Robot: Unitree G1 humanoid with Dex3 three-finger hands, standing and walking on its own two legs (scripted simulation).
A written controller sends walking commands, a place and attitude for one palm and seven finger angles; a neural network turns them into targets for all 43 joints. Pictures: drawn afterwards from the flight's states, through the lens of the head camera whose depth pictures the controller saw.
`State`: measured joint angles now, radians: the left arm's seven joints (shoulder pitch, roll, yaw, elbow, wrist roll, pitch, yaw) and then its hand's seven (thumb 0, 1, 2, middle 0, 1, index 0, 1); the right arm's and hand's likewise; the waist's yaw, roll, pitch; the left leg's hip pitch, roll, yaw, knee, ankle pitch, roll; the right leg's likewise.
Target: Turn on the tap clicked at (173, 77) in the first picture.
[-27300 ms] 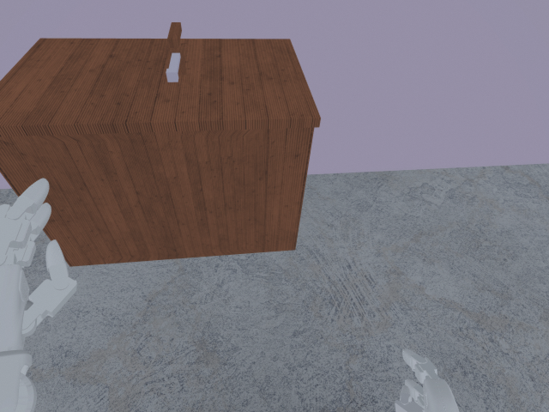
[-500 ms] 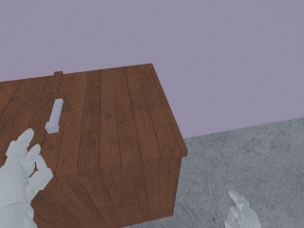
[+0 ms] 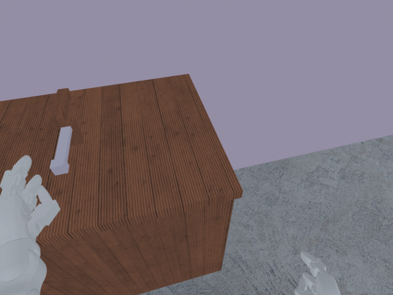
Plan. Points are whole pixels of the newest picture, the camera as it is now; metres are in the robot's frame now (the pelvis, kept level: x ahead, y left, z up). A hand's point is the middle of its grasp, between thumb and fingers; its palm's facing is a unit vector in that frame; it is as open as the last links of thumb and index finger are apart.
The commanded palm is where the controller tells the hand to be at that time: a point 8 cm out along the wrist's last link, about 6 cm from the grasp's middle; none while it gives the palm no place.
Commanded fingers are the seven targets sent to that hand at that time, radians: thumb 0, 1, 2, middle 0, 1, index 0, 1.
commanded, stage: reach beside the lever's end, fingers flat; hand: left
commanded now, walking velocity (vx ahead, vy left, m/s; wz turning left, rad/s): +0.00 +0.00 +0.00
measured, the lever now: (59, 166) +0.36 +0.35 +0.06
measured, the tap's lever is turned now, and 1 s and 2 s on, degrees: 0 0 3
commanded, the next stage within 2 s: push the lever round in 1.82 s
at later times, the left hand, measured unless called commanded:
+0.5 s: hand (52, 193) +0.27 +0.31 +0.08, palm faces +0.55 -0.82 -0.12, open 7.6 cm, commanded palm +0.23 +0.35 +0.08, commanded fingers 0.00 0.90 0.90 -0.17 -0.20 -0.17 -0.20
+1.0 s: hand (46, 180) +0.31 +0.36 +0.06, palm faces +0.57 -0.81 -0.13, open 7.8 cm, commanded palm +0.27 +0.40 +0.06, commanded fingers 0.00 0.90 0.90 -0.15 -0.15 -0.15 -0.15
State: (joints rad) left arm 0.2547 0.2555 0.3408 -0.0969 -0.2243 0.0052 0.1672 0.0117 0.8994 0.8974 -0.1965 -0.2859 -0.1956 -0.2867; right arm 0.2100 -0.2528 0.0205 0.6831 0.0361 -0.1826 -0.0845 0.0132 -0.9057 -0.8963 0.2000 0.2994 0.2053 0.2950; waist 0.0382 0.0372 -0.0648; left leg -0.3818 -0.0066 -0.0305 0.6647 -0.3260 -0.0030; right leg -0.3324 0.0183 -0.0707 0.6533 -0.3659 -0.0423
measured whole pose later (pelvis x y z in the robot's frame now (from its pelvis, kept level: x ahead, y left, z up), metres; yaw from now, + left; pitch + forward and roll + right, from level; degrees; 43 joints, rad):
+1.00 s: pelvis -0.01 +0.01 -0.01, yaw +0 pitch +9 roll -2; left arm -0.18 0.43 0.54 0.56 -0.19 -0.22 0.03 0.01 0.90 0.90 -0.15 -0.16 -0.15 -0.16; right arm 0.26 -0.28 0.01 0.72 0.02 -0.10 -0.09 0.01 -0.91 -0.90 0.20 0.30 0.21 0.30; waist -0.02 0.02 -0.07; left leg -0.59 0.00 -0.04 0.80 -0.36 0.01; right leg -0.53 0.03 -0.08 0.75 -0.38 -0.04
